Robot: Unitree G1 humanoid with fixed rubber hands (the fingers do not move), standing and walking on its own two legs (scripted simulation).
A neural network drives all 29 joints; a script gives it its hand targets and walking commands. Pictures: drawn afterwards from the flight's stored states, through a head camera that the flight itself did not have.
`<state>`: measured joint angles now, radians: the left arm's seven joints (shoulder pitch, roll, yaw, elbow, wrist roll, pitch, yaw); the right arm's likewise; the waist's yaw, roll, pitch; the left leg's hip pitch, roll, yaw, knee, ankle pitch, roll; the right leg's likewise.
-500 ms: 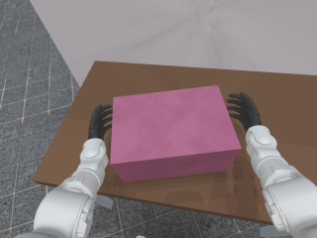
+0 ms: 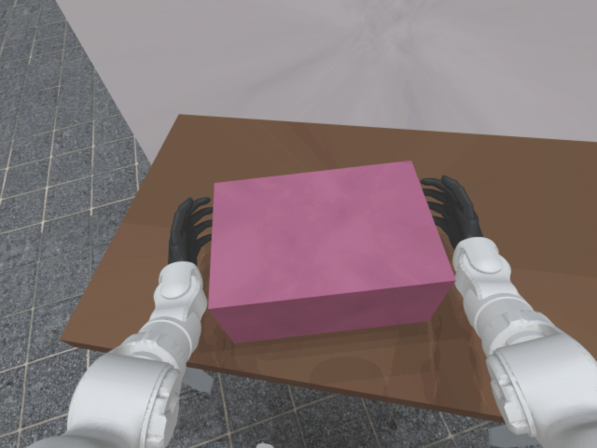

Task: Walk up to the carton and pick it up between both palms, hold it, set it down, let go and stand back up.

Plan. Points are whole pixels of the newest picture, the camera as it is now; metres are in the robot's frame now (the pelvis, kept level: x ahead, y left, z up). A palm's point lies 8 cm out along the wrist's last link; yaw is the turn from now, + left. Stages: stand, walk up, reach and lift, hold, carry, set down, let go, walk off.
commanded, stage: reach and lift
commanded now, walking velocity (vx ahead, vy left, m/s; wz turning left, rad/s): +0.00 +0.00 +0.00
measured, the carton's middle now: (322, 252) +0.41 +0.02 -0.03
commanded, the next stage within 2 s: none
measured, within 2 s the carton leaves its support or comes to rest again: leaves its support in 0.48 s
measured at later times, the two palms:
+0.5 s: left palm (187, 255) +0.37 +0.21 +0.02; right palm (466, 227) +0.43 -0.18 +0.03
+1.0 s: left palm (181, 253) +0.34 +0.20 +0.06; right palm (499, 230) +0.39 -0.19 +0.08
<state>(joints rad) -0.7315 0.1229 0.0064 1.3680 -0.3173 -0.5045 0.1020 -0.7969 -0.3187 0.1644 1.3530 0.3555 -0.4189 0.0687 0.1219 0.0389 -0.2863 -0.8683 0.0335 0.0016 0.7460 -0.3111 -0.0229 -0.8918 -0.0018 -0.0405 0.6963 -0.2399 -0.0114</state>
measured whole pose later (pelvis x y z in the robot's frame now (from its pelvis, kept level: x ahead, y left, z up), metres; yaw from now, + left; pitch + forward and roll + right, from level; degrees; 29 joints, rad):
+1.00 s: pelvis -0.01 +0.00 +0.02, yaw +0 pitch +13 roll +0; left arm -0.61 0.15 0.00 1.24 -0.29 -0.43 0.14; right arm -0.74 -0.27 0.12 1.24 0.20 -0.31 0.01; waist 0.03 0.04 -0.21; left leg -0.57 0.03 0.00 0.58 -0.24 -0.02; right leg -0.60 0.00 -0.04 0.54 -0.17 -0.01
